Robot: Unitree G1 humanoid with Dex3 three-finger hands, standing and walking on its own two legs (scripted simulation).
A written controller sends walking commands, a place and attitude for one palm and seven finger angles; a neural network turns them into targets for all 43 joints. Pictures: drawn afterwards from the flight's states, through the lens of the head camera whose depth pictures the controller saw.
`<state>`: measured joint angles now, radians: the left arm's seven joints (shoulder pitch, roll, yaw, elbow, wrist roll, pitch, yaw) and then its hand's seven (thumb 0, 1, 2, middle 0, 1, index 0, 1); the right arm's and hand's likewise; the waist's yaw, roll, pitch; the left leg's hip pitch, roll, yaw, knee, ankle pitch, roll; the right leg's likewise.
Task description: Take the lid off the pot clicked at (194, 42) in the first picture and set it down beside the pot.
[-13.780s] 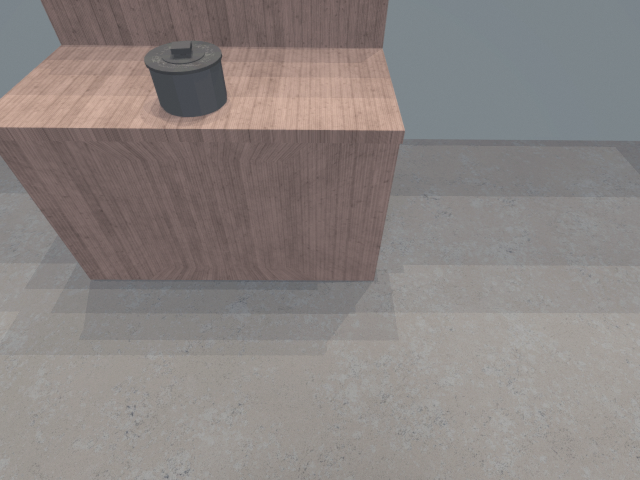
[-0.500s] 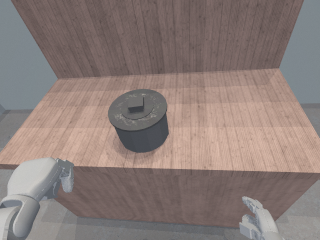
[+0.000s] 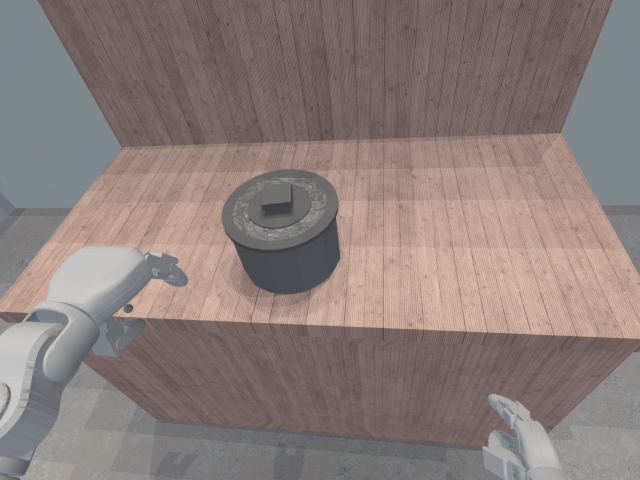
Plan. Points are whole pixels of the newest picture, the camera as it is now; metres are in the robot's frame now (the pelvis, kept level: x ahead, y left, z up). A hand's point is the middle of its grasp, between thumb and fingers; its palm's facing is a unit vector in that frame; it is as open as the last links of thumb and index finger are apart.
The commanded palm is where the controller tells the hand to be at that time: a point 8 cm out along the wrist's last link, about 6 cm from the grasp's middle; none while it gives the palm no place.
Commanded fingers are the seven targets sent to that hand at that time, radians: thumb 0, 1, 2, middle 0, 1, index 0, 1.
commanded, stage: reach forward and open the fingers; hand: left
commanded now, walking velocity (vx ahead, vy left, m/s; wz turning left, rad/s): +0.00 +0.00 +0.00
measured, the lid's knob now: (277, 196) +0.51 +0.14 +0.07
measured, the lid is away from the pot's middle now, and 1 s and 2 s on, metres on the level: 0.00 0.00 0.00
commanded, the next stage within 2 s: move the open hand above the knob in 0.26 s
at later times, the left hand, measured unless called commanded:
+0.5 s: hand (149, 272) +0.31 +0.25 +0.13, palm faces -0.19 -0.06 -0.98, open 10.2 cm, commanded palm +0.30 +0.24 +0.20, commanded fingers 0.00 -0.31 1.43 -0.82 -0.08 -0.82 -0.08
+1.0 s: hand (195, 211) +0.39 +0.21 +0.15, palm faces -0.11 -0.07 -0.99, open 10.2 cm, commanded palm +0.36 +0.19 +0.20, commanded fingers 0.00 -0.31 1.43 -0.82 -0.08 -0.82 -0.08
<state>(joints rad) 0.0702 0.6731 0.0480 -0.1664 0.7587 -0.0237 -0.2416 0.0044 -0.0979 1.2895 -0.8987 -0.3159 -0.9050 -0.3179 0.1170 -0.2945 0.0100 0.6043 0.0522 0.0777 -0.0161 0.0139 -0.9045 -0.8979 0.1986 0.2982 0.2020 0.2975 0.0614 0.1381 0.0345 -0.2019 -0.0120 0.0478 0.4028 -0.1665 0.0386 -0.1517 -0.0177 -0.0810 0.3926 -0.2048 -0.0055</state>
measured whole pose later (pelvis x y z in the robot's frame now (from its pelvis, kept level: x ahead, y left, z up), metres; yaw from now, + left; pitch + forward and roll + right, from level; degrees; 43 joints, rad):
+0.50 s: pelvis +0.00 +0.02 +0.00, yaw +0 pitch -1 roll +0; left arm -0.19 0.62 -0.09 -0.07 0.78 0.14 -0.34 0.00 -0.30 1.41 -0.83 -0.09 -0.83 -0.09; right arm 0.09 -0.29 0.03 0.57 0.07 0.10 0.01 0.01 -0.90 -0.90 0.20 0.30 0.20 0.30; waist 0.06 0.13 0.03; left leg -0.22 -0.05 0.05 0.40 -0.17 0.07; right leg -0.18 -0.05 -0.08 0.42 -0.22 0.02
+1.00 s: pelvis +0.02 +0.00 +0.00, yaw +0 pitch +2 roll +0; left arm -0.46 0.55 -0.16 0.12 0.81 0.25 -0.31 0.00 -0.31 1.42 -0.83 -0.08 -0.84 -0.09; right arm 0.12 -0.29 0.04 0.59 0.08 0.12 0.05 0.01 -0.91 -0.90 0.20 0.30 0.20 0.30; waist 0.03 0.13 -0.01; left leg -0.25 -0.04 0.05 0.42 -0.20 0.05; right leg -0.22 -0.05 -0.08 0.46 -0.26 0.00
